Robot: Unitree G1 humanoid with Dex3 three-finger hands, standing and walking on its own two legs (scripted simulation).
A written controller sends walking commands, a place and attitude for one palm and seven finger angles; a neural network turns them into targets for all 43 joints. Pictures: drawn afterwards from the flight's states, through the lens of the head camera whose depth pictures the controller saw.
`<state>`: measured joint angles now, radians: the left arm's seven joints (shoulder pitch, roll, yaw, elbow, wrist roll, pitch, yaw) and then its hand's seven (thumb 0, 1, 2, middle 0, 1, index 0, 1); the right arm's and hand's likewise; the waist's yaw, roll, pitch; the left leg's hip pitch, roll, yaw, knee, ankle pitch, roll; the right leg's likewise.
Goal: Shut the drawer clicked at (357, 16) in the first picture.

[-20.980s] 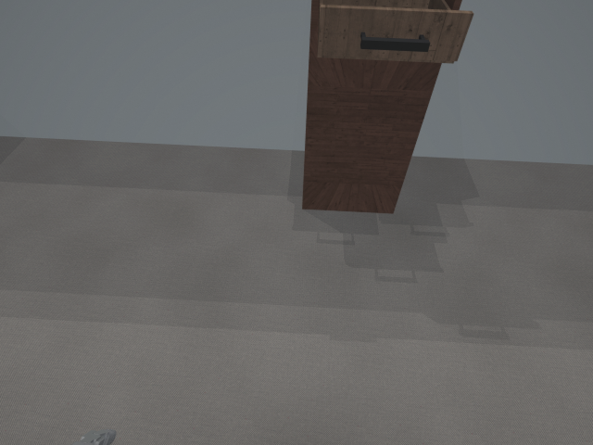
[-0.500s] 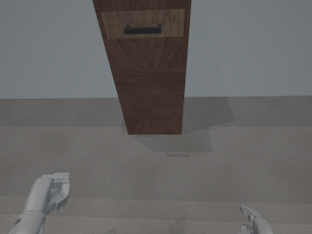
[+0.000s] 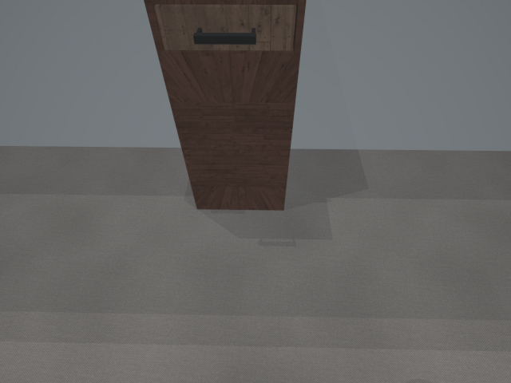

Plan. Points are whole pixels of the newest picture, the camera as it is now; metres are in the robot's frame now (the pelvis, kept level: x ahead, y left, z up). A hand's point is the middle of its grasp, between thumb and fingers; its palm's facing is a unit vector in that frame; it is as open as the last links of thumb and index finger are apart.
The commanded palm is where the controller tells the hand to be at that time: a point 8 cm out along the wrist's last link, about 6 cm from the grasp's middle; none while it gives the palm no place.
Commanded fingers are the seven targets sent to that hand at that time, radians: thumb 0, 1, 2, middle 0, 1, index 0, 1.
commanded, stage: let the arm hang, fingers relaxed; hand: left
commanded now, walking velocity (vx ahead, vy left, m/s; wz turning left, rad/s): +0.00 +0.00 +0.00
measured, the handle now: (225, 34) +0.95 +0.14 +0.10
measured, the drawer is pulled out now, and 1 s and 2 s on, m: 0.00 0.00 0.00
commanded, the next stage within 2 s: look to check the result in 0.48 s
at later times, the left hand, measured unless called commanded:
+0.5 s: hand out of the picture +0.08 +0.21 -0.16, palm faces -0.02 -0.96 -0.27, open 7.3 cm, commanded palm none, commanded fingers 0.00 0.90 0.90 -0.20 -0.30 -0.20 -0.30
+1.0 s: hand out of the picture +0.11 +0.23 -0.15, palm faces -0.02 -0.94 -0.35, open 7.4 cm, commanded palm none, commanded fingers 0.00 0.90 0.90 -0.20 -0.30 -0.20 -0.30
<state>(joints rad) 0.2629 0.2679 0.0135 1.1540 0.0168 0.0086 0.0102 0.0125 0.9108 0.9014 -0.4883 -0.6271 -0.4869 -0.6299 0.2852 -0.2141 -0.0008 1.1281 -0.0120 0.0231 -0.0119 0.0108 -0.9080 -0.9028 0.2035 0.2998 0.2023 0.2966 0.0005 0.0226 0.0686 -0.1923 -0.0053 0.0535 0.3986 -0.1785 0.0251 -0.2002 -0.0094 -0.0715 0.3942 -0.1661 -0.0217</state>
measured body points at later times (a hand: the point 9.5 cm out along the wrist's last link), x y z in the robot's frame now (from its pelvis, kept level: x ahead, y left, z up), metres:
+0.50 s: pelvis +0.02 +0.00 +0.00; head +0.02 -0.01 +0.45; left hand +0.08 +0.26 -0.14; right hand +0.05 -0.26 -0.15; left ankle +0.03 +0.10 -0.74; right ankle +0.03 -0.11 -0.74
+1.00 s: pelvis +0.04 -0.02 +0.01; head +0.05 -0.03 +0.45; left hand +0.11 +0.28 -0.12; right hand +0.10 -0.30 -0.14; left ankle +0.03 +0.10 -0.74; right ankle +0.03 -0.11 -0.74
